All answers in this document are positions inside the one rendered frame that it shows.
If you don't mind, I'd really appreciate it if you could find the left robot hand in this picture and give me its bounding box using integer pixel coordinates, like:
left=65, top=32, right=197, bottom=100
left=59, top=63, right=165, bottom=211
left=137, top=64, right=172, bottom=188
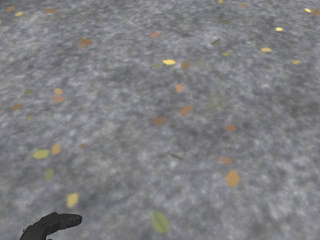
left=20, top=212, right=82, bottom=240

